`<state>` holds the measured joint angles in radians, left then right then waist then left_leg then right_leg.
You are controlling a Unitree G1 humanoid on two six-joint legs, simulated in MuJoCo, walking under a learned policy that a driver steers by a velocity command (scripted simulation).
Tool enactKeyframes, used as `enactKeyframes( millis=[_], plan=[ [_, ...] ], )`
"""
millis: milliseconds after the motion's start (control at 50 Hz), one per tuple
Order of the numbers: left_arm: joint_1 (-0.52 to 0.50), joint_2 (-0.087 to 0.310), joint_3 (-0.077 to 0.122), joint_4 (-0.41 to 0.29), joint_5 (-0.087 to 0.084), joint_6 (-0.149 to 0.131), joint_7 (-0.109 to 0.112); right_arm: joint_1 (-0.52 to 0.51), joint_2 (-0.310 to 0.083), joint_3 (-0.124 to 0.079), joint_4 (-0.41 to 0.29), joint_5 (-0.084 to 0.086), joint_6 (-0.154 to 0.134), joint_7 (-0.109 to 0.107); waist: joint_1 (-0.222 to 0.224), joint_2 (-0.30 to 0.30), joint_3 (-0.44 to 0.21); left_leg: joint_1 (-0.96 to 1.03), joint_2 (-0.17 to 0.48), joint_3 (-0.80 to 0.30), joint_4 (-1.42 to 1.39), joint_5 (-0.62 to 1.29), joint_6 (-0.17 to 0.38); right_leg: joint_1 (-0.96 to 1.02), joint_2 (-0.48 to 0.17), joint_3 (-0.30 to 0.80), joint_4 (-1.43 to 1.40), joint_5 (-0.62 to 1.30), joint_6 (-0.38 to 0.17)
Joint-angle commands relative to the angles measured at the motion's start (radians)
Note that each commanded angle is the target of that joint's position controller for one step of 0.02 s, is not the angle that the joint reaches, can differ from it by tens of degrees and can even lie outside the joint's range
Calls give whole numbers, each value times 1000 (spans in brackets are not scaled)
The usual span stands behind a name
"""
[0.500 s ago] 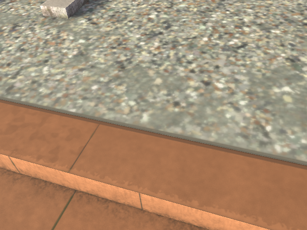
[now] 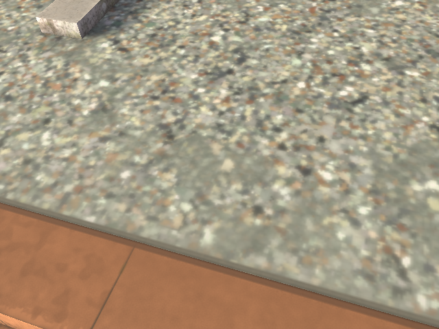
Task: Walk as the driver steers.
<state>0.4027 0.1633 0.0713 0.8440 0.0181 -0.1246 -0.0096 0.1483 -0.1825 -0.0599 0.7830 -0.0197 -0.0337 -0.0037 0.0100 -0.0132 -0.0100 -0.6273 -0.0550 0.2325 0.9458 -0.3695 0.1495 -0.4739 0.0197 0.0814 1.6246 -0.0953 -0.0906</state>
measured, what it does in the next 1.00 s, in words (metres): climbs: right foot 0.13 m higher, then left foot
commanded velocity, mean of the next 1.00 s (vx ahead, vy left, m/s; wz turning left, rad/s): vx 0.50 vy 0.00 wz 0.00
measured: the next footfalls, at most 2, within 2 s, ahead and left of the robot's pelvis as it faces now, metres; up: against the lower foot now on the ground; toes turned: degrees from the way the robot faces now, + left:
right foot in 0.40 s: +0.43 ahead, -0.09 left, +0.13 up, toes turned -5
left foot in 0.96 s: +0.73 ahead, +0.07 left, +0.13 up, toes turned +5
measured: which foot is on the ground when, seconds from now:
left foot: down 0.00-0.44, up 0.46-0.94, down 0.96-1.00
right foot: up 0.00-0.38, down 0.40-0.96, up 0.98-1.00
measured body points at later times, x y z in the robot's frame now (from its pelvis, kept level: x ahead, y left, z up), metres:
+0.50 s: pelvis +0.30 -0.04 +0.11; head +0.32 -0.02 +0.56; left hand +0.48 +0.17 +0.00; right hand +0.29 -0.27 -0.02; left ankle +0.15 +0.07 -0.49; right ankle +0.39 -0.09 -0.54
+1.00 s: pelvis +0.60 +0.00 +0.18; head +0.63 +0.00 +0.63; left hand +0.57 +0.24 +0.04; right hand +0.80 -0.22 +0.09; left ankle +0.69 +0.06 -0.54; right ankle +0.41 -0.09 -0.49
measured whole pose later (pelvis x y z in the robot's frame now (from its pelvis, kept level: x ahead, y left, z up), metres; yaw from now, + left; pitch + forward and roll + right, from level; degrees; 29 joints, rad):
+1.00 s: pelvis +0.60 +0.00 +0.18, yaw +1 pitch +2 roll +0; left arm 0.47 0.20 0.05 0.91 0.00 -0.09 0.02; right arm 0.11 -0.18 -0.05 0.70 -0.05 -0.08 0.01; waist 0.04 0.00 0.01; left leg -0.46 -0.03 0.11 0.57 -0.17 0.13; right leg -0.10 0.03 -0.06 0.83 -0.44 -0.07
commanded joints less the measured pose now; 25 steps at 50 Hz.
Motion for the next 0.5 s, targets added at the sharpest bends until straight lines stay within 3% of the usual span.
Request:
enactKeyframes(
  millis=[20, 40, 60, 80, 100, 120, 160, 200, 220, 260, 300, 340, 360, 380, 400, 420, 440, 460, 480, 500],
  plan=[
    [-74, -114, -49, -182, 15, 7, 6, 160, 95, 24, 114, -30, -42, -5, 41, -57, 8, 220, 287, -584, -597, -17, 93, -449, -21, 48, 427, -20, -52],
    [-71, -139, -68, -194, 9, 28, 8, 202, 93, 29, 146, -30, -57, 6, 56, -13, 18, 223, 264, -506, -595, 53, 69, -513, -19, 51, 460, -49, -62],
    [-47, -129, -71, -183, 4, 44, 9, 196, 78, 27, 153, -22, -68, 10, 78, -10, 40, 205, 249, -436, -598, 69, 55, -545, -29, 51, 393, -53, -56],
    [-88, -127, -76, -196, 6, 61, 10, 204, 64, 28, 174, -17, -81, 17, 84, -9, 71, 171, 234, -388, -613, 86, 35, -586, -35, 43, 367, -60, -51],
    [-130, -124, -77, -195, -1, 68, 19, 233, 59, 38, 175, -15, -94, 23, 64, -9, 62, 184, 249, -376, -636, 169, 29, -635, -22, -2, 462, -54, -46],
    [-196, -134, -85, -224, -2, 73, 25, 263, 30, 36, 191, -15, -104, 31, 58, 7, 63, 208, 245, -364, -665, 160, 20, -704, -19, -44, 514, -79, -47],
    [-323, -145, -99, -273, 8, 79, 33, 296, -2, 37, 213, -5, -118, 38, 45, 33, 87, 244, 231, -349, -700, 111, 6, -826, -37, -82, 557, -113, -50],
    [-445, -139, -114, -332, 18, 83, 29, 357, 6, 41, 240, 3, -112, 30, 30, 17, 109, 255, 183, -307, -723, 65, -40, -841, -75, -145, 356, -118, -42],
    [-519, -140, -118, -359, 16, 87, 28, 408, 10, 43, 254, 2, -107, 15, -3, 48, 101, 305, 182, -324, -744, 151, -27, -854, -78, -196, 331, -131, -36],
    [-550, -112, -118, -359, 2, 96, 12, 459, -13, 32, 247, 21, -91, -28, -36, 59, 34, 409, 191, -315, -857, 298, 17, -698, -112, -228, 65, -140, -31],
    [-540, -103, -109, -349, -4, 98, -4, 487, -46, 17, 215, 17, -91, -46, -51, 72, 17, 578, 245, -297, -881, 597, 58, -603, -125, -231, -144, -237, -46],
    [-478, -113, -104, -305, -32, 102, -6, 450, -54, 14, 181, 12, -80, -42, -7, 62, -19, 622, 231, -199, -800, 1070, 51, -359, -36, -325, -385, -324, -76],
    [-440, -106, -93, -283, -38, 103, -2, 454, -87, 5, 166, 14, -80, -40, 15, 110, -61, 657, 270, -191, -714, 1431, 53, -248, 25, -364, -433, -360, -87],
    [-336, -60, -72, -256, -41, 102, 10, 450, -115, -1, 158, 14, -84, -34, 66, 185, -120, 700, 298, -191, -571, 1662, 51, -141, 65, -353, -488, -397, -104],
    [-202, 0, -50, -223, -30, 97, 20, 415, -132, -7, 141, 25, -91, -18, 133, 230, -188, 696, 304, -173, -382, 1680, 27, 21, 82, -294, -607, -369, -131],
    [-54, 88, -17, -204, 5, 90, 27, 383, -126, -11, 104, 34, -109, -1, 207, 218, -280, 533, 273, -170, -89, 1491, -1, 240, -41, -22, -698, -467, -188],
    [26, 203, 19, -163, 15, 87, 26, 386, -62, -10, 31, 56, -116, 36, 183, -91, -356, 168, 39, -197, 359, 772, -58, 420, -283, 593, -1063, -746, -320],
    [-60, 196, 29, -159, -5, 97, 18, 333, -57, -29, -4, 6, -125, 56, 136, -186, -312, -33, -54, -315, 704, 178, -64, 404, -319, 919, -1383, -725, -314],
    [-190, 147, 18, -150, -8, 84, 13, 316, -11, -23, -53, -4, -112, 48, 33, -88, -188, -142, 10, -374, 848, 212, -54, 285, -348, 775, -1348, -753, -271],
    [-212, 80, 5, -116, -11, 63, 8, 262, -2, -14, -80, -15, -102, 31, 9, 40, -72, -162, 39, -332, 863, 246, -44, 149, -333, 622, -1306, -658, -217]
  ],
)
